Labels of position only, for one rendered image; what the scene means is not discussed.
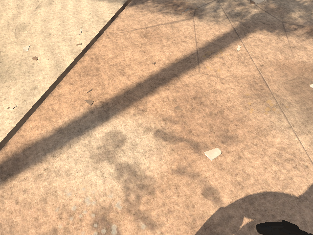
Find robot right hand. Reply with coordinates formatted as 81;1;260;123
255;220;313;235

